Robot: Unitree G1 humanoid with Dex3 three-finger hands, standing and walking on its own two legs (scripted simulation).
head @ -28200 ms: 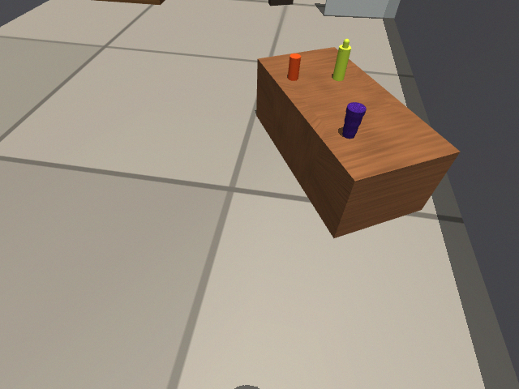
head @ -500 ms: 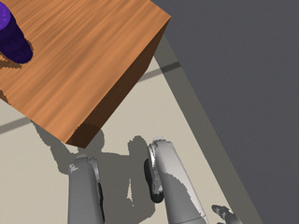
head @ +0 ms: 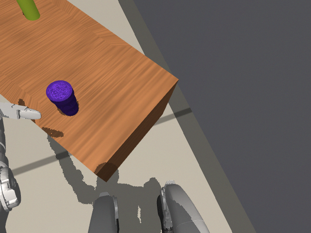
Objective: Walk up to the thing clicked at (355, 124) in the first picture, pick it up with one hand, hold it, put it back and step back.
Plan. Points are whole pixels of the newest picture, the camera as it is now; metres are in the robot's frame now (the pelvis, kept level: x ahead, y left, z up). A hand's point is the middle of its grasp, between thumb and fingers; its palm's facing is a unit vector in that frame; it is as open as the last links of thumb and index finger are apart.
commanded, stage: home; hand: left
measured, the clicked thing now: (65, 101) +0.54 +0.23 -0.19
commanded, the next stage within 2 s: none
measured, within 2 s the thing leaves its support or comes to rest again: neither
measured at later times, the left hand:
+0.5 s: hand (50, 181) +0.26 +0.20 -0.01, palm faces +0.17 -0.94 -0.28, open 17.5 cm
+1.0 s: hand (66, 219) +0.19 +0.16 +0.00, palm faces +0.18 -0.95 -0.26, open 17.5 cm
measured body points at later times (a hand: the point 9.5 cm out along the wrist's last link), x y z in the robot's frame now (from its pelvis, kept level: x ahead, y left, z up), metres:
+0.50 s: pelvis +0.04 -0.01 +0.07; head +0.08 -0.01 +0.52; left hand +0.25 +0.24 +0.01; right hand +0.20 -0.25 -0.02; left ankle +0.01 +0.12 -0.63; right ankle +0.05 -0.16 -0.63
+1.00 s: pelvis +0.03 -0.03 +0.07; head +0.05 -0.03 +0.52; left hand +0.17 +0.21 +0.02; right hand +0.21 -0.26 -0.01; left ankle +0.01 +0.12 -0.63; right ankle +0.05 -0.16 -0.63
